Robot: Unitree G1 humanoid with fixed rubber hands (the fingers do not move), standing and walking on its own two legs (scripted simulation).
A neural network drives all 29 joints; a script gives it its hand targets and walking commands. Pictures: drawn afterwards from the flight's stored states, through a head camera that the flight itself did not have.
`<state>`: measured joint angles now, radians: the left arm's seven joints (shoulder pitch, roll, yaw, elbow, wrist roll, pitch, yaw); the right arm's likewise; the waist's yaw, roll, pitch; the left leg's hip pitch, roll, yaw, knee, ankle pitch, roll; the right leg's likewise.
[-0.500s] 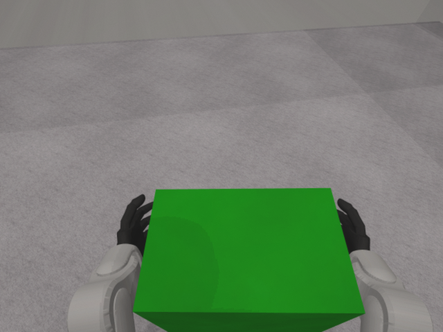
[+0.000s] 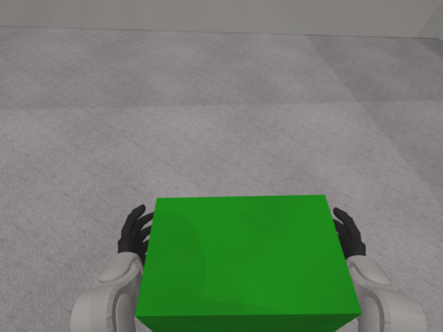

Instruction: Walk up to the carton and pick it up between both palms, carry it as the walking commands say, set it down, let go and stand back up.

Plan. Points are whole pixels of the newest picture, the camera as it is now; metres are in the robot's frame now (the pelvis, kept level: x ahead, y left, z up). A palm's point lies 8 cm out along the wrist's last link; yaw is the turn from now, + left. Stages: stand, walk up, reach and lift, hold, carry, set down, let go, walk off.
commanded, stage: carry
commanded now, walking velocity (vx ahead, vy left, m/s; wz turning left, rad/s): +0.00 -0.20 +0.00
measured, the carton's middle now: (240, 285) +0.20 +0.01 +0.01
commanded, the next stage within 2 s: none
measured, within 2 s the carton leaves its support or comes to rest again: neither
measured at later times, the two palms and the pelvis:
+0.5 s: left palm (242, 279) +0.19 +0.01 +0.07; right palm out of the picture +0.20 -0.31 +0.06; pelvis -0.03 -0.15 -0.01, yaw +1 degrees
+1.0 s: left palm (341, 288) +0.19 -0.14 +0.07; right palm out of the picture +0.18 -0.46 +0.07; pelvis -0.04 -0.29 -0.02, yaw +0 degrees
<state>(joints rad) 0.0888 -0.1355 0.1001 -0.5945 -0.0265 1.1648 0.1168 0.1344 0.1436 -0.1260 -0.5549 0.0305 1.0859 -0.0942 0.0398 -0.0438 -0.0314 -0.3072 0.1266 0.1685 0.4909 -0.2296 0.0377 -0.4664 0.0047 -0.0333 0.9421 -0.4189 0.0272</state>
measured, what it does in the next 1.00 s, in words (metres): steps to the right: right foot, then left foot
